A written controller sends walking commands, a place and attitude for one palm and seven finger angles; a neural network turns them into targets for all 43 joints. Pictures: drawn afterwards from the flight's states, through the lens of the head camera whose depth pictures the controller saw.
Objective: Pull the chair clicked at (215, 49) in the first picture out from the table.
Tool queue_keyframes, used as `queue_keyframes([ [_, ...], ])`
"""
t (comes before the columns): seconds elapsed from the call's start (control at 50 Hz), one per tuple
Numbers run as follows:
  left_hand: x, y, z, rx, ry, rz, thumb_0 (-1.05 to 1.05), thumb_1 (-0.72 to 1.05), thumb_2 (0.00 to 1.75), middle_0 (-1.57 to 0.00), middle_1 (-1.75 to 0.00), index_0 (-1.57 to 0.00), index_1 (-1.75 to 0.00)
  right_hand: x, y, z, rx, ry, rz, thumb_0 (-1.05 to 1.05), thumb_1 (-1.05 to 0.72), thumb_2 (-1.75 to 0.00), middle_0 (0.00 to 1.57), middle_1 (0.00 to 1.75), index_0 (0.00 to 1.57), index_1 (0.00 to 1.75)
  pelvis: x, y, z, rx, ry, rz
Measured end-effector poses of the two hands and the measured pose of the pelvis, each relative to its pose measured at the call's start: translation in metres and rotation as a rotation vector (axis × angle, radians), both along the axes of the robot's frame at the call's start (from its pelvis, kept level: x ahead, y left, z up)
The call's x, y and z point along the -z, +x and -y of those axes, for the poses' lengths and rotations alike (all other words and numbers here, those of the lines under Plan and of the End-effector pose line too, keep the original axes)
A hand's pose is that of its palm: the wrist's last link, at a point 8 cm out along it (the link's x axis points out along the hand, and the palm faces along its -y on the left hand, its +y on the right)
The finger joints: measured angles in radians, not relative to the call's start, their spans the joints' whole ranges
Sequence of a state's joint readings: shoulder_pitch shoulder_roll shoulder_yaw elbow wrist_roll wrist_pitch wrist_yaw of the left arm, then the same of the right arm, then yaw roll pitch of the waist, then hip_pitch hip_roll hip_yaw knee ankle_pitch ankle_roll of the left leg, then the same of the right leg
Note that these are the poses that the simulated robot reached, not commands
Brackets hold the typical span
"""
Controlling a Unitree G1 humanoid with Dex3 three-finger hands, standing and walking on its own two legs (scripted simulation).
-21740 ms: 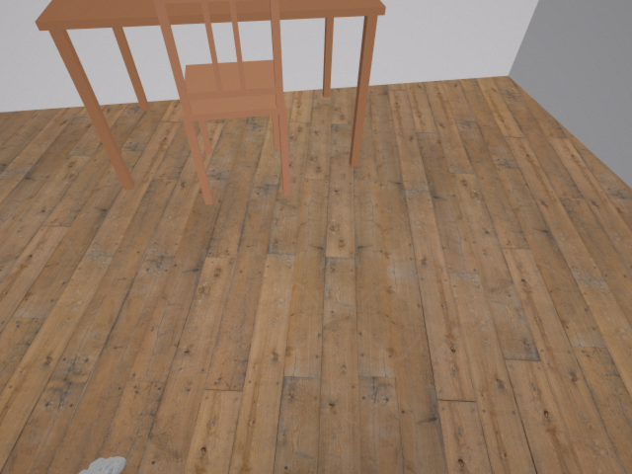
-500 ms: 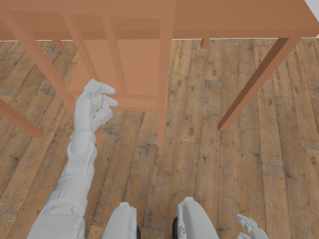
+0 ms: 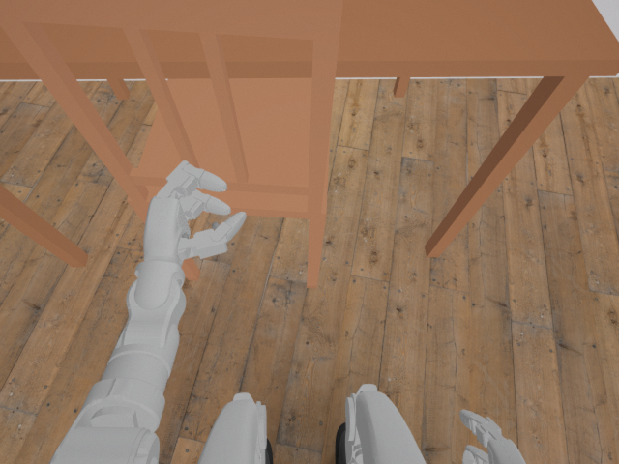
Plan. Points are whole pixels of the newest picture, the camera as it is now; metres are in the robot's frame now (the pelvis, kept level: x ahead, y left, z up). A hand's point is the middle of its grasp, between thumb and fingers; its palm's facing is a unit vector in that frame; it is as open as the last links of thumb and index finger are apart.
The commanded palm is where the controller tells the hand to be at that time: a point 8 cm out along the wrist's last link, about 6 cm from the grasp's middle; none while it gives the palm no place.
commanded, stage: open the thumb and straighten the fingers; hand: left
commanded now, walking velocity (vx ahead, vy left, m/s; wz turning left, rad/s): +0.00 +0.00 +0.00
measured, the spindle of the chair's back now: (171, 117) +0.58 +0.19 +0.03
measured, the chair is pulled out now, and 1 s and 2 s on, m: -0.09 -0.09 -0.09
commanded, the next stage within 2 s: draw the fingers out of the gap in 0.50 s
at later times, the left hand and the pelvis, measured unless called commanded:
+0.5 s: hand (207, 222) +0.41 +0.13 +0.02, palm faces -0.04 -1.00 -0.07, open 17.1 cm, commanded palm +0.39 +0.18 +0.02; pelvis +0.00 +0.01 +0.00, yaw +0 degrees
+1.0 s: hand (201, 271) +0.35 +0.13 +0.02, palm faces -0.04 -1.00 -0.06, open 17.5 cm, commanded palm +0.33 +0.18 +0.02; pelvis +0.00 +0.01 +0.01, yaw +0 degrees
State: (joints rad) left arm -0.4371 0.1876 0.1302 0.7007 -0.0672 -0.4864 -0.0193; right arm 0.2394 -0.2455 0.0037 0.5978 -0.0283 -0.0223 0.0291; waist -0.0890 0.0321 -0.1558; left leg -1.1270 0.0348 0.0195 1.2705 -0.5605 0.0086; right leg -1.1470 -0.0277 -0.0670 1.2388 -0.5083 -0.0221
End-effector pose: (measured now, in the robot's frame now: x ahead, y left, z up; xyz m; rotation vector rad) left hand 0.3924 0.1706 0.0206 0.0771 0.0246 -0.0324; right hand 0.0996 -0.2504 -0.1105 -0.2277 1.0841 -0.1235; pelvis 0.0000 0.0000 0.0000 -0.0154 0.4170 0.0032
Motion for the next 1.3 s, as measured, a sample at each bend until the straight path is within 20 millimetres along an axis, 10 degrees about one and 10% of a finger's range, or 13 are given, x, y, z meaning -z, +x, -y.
queue_keyframes([
  [0.22, -0.002, 0.002, -0.007, -0.003, -0.004, 0.007, 0.0, -0.4, 0.27, -0.37, -1.06, -0.37, -1.06, -0.001, -0.005, 0.0, 0.008, -0.005, -0.006, 0.01, -0.91, -0.9, 0.2, 0.3, 0.2, 0.3, 0.0, 0.0, -0.001, 0.003, -0.002, 0.0],
  [0.56, -0.003, 0.003, -0.009, 0.005, -0.01, 0.006, -0.01, -0.55, 0.2, -0.04, -0.12, -0.04, -0.12, -0.004, -0.005, -0.005, 0.002, -0.011, -0.001, 0.01, -0.91, -0.9, 0.2, 0.3, 0.2, 0.3, -0.001, -0.001, -0.006, 0.0, -0.008, 0.004],
  [0.84, -0.002, -0.029, -0.01, 0.017, -0.017, -0.01, -0.02, -0.55, 0.2, 0.0, -0.01, 0.0, -0.01, -0.01, 0.0, -0.011, 0.008, 0.017, 0.01, 0.01, -0.91, -0.9, 0.2, 0.3, 0.2, 0.3, -0.007, 0.004, -0.008, 0.009, -0.005, 0.019],
  [1.3, -0.003, -0.108, -0.006, 0.023, -0.032, -0.024, -0.02, -0.55, 0.2, 0.0, 0.0, 0.0, 0.0, -0.025, 0.078, -0.026, -0.11, 0.039, 0.231, 0.01, -0.91, -0.9, 0.2, 0.3, 0.2, 0.3, -0.004, 0.005, -0.003, -0.017, -0.005, 0.049],
])
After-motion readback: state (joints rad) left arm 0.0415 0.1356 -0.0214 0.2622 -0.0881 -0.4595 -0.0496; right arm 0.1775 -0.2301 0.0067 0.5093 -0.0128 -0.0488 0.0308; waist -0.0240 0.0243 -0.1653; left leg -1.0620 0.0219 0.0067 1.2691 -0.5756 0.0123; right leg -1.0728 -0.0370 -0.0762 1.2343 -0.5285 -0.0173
